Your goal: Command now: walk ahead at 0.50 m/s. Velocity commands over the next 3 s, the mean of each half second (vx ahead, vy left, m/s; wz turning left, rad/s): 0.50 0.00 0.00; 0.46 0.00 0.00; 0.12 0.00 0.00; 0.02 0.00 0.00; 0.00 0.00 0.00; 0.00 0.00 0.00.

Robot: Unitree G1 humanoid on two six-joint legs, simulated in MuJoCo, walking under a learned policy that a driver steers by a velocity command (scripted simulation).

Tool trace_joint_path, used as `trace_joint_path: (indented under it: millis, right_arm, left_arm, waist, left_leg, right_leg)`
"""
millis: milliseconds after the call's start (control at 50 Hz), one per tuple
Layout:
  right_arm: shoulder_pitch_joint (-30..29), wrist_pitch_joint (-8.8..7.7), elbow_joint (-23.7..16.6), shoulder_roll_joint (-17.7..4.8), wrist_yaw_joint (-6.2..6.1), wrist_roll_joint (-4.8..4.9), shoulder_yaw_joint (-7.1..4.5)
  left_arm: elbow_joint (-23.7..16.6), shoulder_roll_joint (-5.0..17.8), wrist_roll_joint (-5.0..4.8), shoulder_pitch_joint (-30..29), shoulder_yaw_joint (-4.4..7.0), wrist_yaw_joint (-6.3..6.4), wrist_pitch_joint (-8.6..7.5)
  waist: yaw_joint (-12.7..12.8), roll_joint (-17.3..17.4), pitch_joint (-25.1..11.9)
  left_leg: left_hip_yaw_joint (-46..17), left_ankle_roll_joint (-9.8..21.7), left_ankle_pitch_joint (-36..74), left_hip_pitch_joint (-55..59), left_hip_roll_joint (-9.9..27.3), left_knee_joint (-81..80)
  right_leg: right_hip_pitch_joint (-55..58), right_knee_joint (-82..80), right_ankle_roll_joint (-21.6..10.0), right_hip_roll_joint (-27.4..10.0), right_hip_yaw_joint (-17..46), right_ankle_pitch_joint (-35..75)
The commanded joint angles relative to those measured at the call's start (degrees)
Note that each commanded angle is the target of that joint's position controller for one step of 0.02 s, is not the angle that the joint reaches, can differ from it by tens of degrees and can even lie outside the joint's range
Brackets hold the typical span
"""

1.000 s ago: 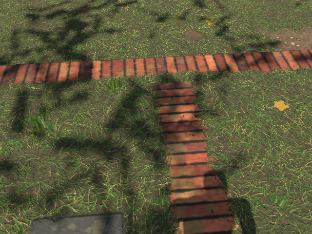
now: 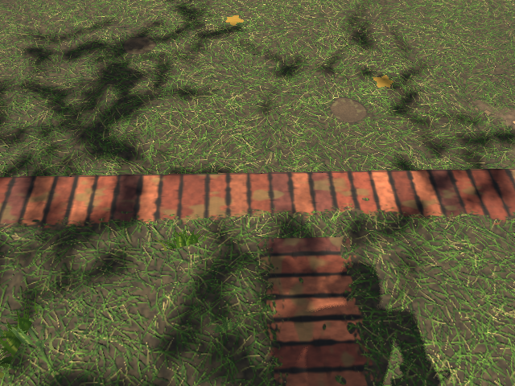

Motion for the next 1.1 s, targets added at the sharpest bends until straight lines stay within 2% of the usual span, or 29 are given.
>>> trace_joint_path:
  millis: [20, 40, 100, 140, 220, 320, 380, 400, 420, 440, 460, 480, 500, 520, 540, 580, 620, 680, 780, 860, 920, 960, 980, 1000, 1020, 1040, 1060, 1080, 1100]
  right_arm:
    - [2.07, -0.81, -1.35, -4.17, 0.16, -0.72, -0.66]
    - [3.06, -0.94, -0.68, -4.72, 0.03, -0.53, -0.78]
    - [5.84, -0.88, 0.65, -7.24, -1.05, -0.44, -1.36]
    - [7.76, -0.42, 1.36, -7.39, -1.71, -0.29, -1.31]
    - [11.09, 0.02, 2.64, -7.83, -2.24, 0.26, -1.20]
    - [15.53, 1.14, 5.19, -8.44, -2.45, 0.65, -1.55]
    - [14.46, 1.86, 5.54, -9.44, -2.81, 0.88, -2.11]
    - [13.08, 2.06, 5.23, -10.02, -2.85, 0.91, -2.28]
    - [11.66, 2.34, 4.88, -9.57, -2.84, 0.90, -2.09]
    - [11.20, 2.34, 3.92, -7.89, -2.80, 0.38, -1.33]
    - [17.53, 1.33, 3.20, -1.67, -2.22, -0.03, 0.57]
    - [17.25, -0.20, 4.02, -2.06, -1.83, 0.53, 0.72]
    - [12.06, -1.14, 2.56, -7.44, -1.56, 2.14, -0.76]
    - [7.96, -1.45, 1.39, -8.07, -1.71, 2.56, -0.87]
    - [5.91, -1.21, 1.13, -7.48, -2.12, 1.84, -1.14]
    - [8.05, 0.50, 1.80, -5.33, -2.56, 1.09, -1.49]
    - [8.67, 1.58, 2.01, -3.70, -2.78, 0.88, -1.46]
    - [2.41, 1.88, -0.16, -4.39, -2.97, 0.22, -1.86]
    - [-6.80, 1.34, -2.63, -2.65, -2.02, 0.33, -1.30]
    - [-12.84, 1.07, -4.73, -2.51, -0.94, 0.85, -0.70]
    - [-12.71, 0.21, -5.52, -3.11, 0.01, 0.38, -0.77]
    - [-3.27, -0.20, -2.58, -5.92, -0.12, -0.33, -2.10]
    - [3.88, -0.42, -0.18, -9.06, -0.41, -0.89, -3.22]
    - [11.46, -0.30, 1.26, -13.35, -0.96, -2.26, -3.89]
    - [11.87, 0.41, 1.62, -12.74, -0.70, -1.54, -3.03]
    - [11.34, 1.12, 1.12, -9.55, -0.38, -0.22, -2.35]
    - [5.72, 1.41, 0.28, -7.81, -0.57, 0.12, -1.77]
    - [0.66, 1.54, -0.56, -5.90, -0.80, -0.34, -1.03]
    - [-2.62, 1.56, -0.94, -3.76, -0.93, -0.70, -0.34]
  left_arm:
    - [-3.35, 4.01, 0.29, 1.47, 1.58, 0.48, 0.10]
    - [-3.28, 3.18, 0.33, 1.81, 1.55, 0.56, 0.66]
    - [-5.38, 3.58, 0.96, -3.82, 1.88, 0.83, 1.32]
    - [-6.65, 3.28, 1.18, -7.78, 1.90, 0.68, 1.21]
    - [-8.66, 1.99, 0.85, -15.38, 1.28, -0.10, 0.71]
    - [-11.57, 2.14, 0.20, -22.89, 0.67, -1.69, 0.09]
    - [-12.06, 3.77, 0.07, -21.35, 1.06, -2.57, -0.49]
    - [-11.21, 5.10, 0.17, -17.73, 1.70, -2.55, -0.62]
    - [-8.80, 7.05, 0.37, -9.99, 2.88, -2.32, -0.64]
    - [-5.81, 10.47, 0.80, 0.92, 4.26, -1.83, -0.60]
    - [-4.22, 16.25, 1.74, 8.88, 5.71, -1.52, -0.27]
    - [-3.97, 12.64, 1.26, 9.27, 4.39, -1.65, -0.12]
    - [-4.63, 9.36, 0.85, 4.46, 3.27, -1.61, -0.22]
    - [-6.00, 7.40, 0.89, -0.91, 2.59, -1.54, -0.19]
    - [-6.43, 5.70, 1.31, -4.70, 2.03, -1.81, -0.27]
    - [-6.15, 3.71, 1.99, -6.96, 1.41, -2.22, -0.66]
    - [-5.02, 4.85, 1.78, -5.32, 1.68, -1.99, -0.98]
    - [-3.62, 6.85, 1.77, -2.15, 2.11, -0.89, -0.89]
    - [-1.71, 7.15, 1.07, 2.30, 1.99, 0.05, -0.21]
    - [0.56, 7.50, 0.67, 6.34, 2.20, 0.13, 0.51]
    - [1.48, 7.61, 0.88, 5.81, 2.34, 0.69, 1.75]
    - [1.00, 8.28, 0.77, 3.11, 2.47, 1.06, 2.46]
    - [0.74, 7.22, 0.82, 3.57, 2.06, 1.08, 2.46]
    - [-0.57, 4.47, 2.37, 5.81, 0.97, 0.99, 2.03]
    - [1.92, -1.22, 1.68, 15.34, -0.67, 0.40, 1.31]
    - [3.05, 4.35, 0.28, 13.74, 0.81, 0.28, 1.16]
    - [1.15, 5.90, -0.75, 7.35, 1.40, 0.54, 1.47]
    - [0.28, 5.43, -0.40, 3.31, 1.46, 1.24, 2.16]
    - [0.12, 4.86, 0.34, 2.02, 1.85, 1.92, 3.08]
  waist:
    - [0.61, 5.39, -4.34]
    - [1.00, 5.37, -3.55]
    - [0.37, 4.01, -0.73]
    - [-0.61, 3.87, -0.03]
    - [-3.01, 4.40, 1.49]
    - [-5.19, 4.64, 3.89]
    - [-2.89, 5.98, 2.52]
    - [-0.62, 6.84, 0.17]
    - [3.48, 6.51, -4.30]
    - [7.59, 4.20, -11.76]
    - [6.46, -8.70, -21.00]
    - [6.53, -12.49, -24.87]
    - [5.98, -9.15, -16.55]
    - [4.38, -5.33, -10.44]
    - [2.59, -1.86, -6.09]
    - [-0.76, -3.50, -3.77]
    - [-1.60, -3.17, -2.50]
    - [-0.61, -1.75, -0.20]
    - [2.01, -1.94, 1.49]
    - [4.08, -1.94, 3.57]
    - [2.60, -3.09, 2.67]
    - [-2.46, -4.40, -3.06]
    - [-5.03, -2.02, -8.09]
    - [-5.33, 6.97, -17.52]
    - [-2.21, 18.14, -26.85]
    - [-3.97, 11.34, -27.29]
    - [-3.19, 9.00, -18.03]
    - [-1.78, 4.70, -12.34]
    - [-0.15, 4.06, -8.84]
  left_leg:
    - [-18.06, 9.41, 6.74, 11.71, 15.17, -16.70]
    - [-16.25, 9.86, 8.24, 10.32, 14.78, -17.81]
    - [-13.33, 10.30, 11.42, 10.56, 14.78, -19.98]
    - [-11.56, 9.45, 12.43, 12.30, 14.18, -20.34]
    - [-7.87, 7.50, 11.19, 14.08, 12.45, -20.76]
    - [-8.10, 7.43, 11.59, 22.72, 15.68, -17.57]
    - [-8.31, 6.13, 19.84, 26.09, 17.48, -13.02]
    - [-7.54, 5.41, 28.78, 25.85, 16.93, -9.14]
    - [-5.48, 4.14, 36.68, 23.96, 14.47, -0.52]
    - [-3.26, 2.26, 31.40, 14.95, 11.36, 13.42]
    - [-0.50, -2.15, 6.95, -9.12, 2.15, 37.17]
    - [-8.84, -1.97, -23.65, -17.95, -1.04, 47.00]
    - [-10.57, -0.72, -21.47, -23.09, 2.79, 51.05]
    - [-8.63, -0.09, -16.04, -22.93, 6.05, 49.25]
    - [-7.56, -0.21, -11.73, -20.56, 8.22, 45.39]
    - [-7.88, -0.41, -7.43, -13.74, 10.59, 40.15]
    - [-7.13, -1.22, -5.18, -13.30, 10.96, 37.09]
    - [-7.08, -2.80, 2.76, -19.42, 11.36, 28.48]
    - [-5.06, -3.26, 14.82, -18.96, 9.11, 12.75]
    - [-4.07, -2.80, 13.40, -19.35, 7.63, 6.64]
    - [-3.37, -0.87, 9.21, -15.03, 5.54, 2.71]
    - [-1.10, 1.16, 11.26, -1.91, 2.00, -0.34]
    - [-1.82, 2.79, 24.56, 9.82, 3.45, -1.14]
    - [-14.75, 7.70, 48.29, 29.20, 16.31, 4.16]
    - [-31.31, 17.49, 56.50, 42.20, 28.27, 2.83]
    - [-30.50, 16.12, 45.00, 36.93, 25.42, -0.03]
    - [-23.65, 13.48, 37.48, 28.99, 22.77, -2.16]
    - [-19.34, 11.38, 32.14, 20.13, 19.88, -4.83]
    - [-16.10, 10.30, 28.56, 12.27, 17.86, -7.21]
  right_leg:
    - [-10.93, -0.69, -0.23, -6.28, 2.71, 6.09]
    - [-10.84, -2.21, 0.14, -6.54, 2.20, 6.60]
    - [-16.55, -9.52, 1.79, -7.16, 1.69, 13.17]
    - [-19.03, -15.76, 2.45, -6.93, 1.32, 18.99]
    - [-17.00, -28.51, 2.38, -4.74, -0.81, 27.60]
    - [-18.68, -36.04, 1.34, -3.11, -1.56, 24.13]
    - [-13.83, -38.64, -0.88, -1.59, -2.34, 18.22]
    - [-7.57, -39.23, -1.87, 0.20, -3.81, 16.95]
    - [3.21, -40.38, -3.34, 2.21, -5.41, 17.78]
    - [20.40, -38.37, -6.10, -1.88, -0.88, 19.56]
    - [44.45, -40.53, -14.97, -17.09, 24.09, 12.32]
    - [47.36, -49.51, -17.08, -21.13, 40.21, 8.02]
    - [40.56, -50.39, -13.80, -19.01, 32.89, 5.71]
    - [31.33, -51.70, -11.80, -16.89, 24.63, 8.61]
    - [22.61, -53.96, -10.77, -14.57, 18.90, 12.58]
    - [13.66, -57.67, -9.50, -11.25, 12.56, 15.52]
    - [10.97, -59.93, -10.41, -10.45, 9.27, 18.50]
    - [12.79, -61.61, -10.66, -10.57, 7.04, 21.62]
    - [15.42, -61.65, -8.45, -8.64, 2.25, 21.90]
    - [20.85, -59.64, -8.46, -10.53, 1.71, 21.91]
    - [24.32, -52.55, -6.59, -11.48, 1.07, 37.00]
    - [24.47, -42.65, -4.05, -9.14, -0.17, 50.74]
    - [20.78, -32.84, -1.60, -5.39, -2.28, 48.32]
    - [6.82, -14.25, 1.51, -0.31, -4.11, 23.35]
    - [-6.26, 2.72, 4.13, 6.85, 0.67, -19.25]
    - [-7.28, 7.20, 4.02, 4.58, 7.20, -18.92]
    - [-11.73, 6.96, 3.97, 2.07, 4.45, -16.06]
    - [-11.23, 3.23, 4.29, -0.55, 2.63, -11.71]
    - [-8.14, -0.85, 4.56, -2.39, 2.38, -8.67]
Next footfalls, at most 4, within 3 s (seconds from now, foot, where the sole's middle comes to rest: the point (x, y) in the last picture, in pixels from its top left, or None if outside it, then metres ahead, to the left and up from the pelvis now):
0.44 right None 0.42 -0.15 -0.77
0.98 left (233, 296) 0.72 0.08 -0.77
1.34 right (320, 305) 0.69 -0.16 -0.77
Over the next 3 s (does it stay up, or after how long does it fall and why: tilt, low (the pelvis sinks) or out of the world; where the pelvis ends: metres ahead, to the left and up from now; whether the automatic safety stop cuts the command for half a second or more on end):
stays up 0.67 -0.03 0.00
